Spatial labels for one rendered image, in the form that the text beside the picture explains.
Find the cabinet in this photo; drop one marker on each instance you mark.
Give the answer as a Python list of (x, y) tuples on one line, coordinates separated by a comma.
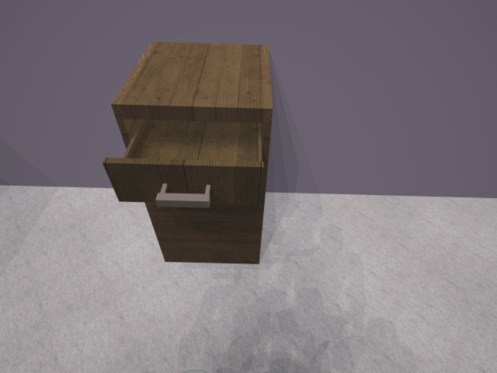
[(202, 82)]

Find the drawer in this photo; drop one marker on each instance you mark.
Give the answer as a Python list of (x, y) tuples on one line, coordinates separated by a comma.
[(188, 156)]

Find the handle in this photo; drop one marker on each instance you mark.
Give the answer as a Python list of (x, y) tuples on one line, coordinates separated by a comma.
[(164, 199)]

